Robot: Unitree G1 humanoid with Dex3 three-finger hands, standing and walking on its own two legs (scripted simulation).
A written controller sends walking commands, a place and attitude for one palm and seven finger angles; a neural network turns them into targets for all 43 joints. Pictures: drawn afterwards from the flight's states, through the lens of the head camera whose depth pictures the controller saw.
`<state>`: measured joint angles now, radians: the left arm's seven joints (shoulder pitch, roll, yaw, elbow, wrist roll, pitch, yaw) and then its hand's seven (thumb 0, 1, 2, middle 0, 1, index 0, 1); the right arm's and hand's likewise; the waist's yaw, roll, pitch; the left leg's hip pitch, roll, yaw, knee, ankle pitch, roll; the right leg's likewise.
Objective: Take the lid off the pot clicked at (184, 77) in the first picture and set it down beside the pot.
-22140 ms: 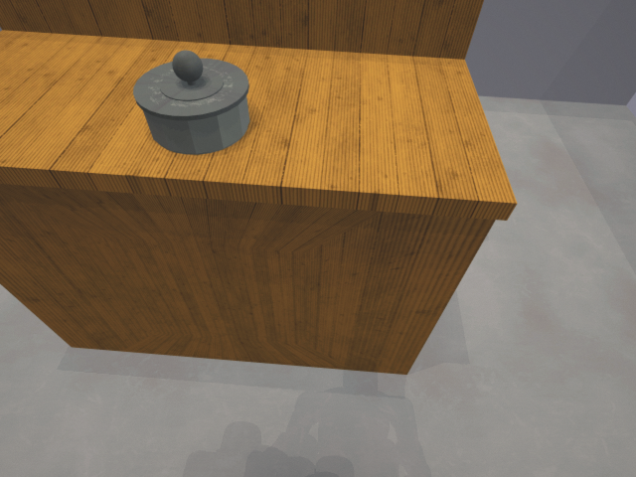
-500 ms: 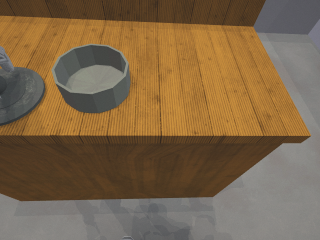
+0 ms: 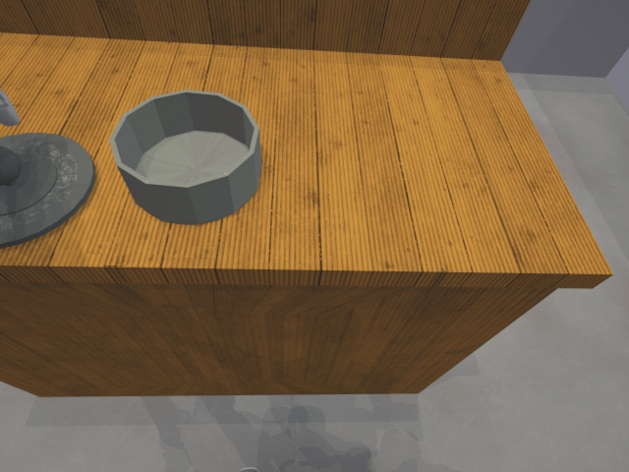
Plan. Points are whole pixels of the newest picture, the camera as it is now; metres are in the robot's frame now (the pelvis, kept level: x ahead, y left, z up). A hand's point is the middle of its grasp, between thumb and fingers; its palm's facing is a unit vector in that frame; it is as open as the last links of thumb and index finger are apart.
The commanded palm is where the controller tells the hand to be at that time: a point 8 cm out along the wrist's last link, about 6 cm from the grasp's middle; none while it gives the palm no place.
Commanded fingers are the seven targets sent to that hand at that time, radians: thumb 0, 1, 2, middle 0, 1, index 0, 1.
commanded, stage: raise the empty hand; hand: left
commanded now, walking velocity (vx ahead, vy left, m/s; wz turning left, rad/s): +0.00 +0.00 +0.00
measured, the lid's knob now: out of the picture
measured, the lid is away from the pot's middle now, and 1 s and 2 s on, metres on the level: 0.22 0.22 0.22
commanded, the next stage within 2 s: draw the hand back to the body in 1.12 s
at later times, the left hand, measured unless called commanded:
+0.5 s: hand out of the picture +0.44 +0.37 +0.21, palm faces -0.29 -0.13 -0.95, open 11.1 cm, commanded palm +0.46 +0.36 +0.28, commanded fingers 0.00 -0.09 0.82 -0.43 -0.71 -0.43 -0.71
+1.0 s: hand out of the picture +0.45 +0.37 +0.26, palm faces -0.22 -0.14 -0.96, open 11.1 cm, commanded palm +0.46 +0.37 +0.34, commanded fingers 0.00 -0.09 0.82 -0.43 -0.71 -0.43 -0.71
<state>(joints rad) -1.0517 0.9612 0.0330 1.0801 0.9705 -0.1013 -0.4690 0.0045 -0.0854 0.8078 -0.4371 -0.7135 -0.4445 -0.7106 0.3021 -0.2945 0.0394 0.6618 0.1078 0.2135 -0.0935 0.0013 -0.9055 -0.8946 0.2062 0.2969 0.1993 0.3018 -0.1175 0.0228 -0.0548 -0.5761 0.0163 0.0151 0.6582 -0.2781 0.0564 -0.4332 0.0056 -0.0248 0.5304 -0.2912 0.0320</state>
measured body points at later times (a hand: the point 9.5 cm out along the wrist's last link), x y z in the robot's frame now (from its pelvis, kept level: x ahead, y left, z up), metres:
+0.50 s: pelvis +0.00 +0.00 +0.01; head +0.06 +0.01 +0.45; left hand +0.46 +0.37 +0.27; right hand +0.04 -0.27 -0.11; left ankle +0.02 +0.08 -0.73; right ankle -0.03 -0.15 -0.72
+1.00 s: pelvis +0.01 -0.01 +0.01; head +0.07 +0.00 +0.46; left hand +0.46 +0.37 +0.32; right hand +0.05 -0.28 -0.11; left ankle +0.02 +0.08 -0.73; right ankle -0.03 -0.15 -0.73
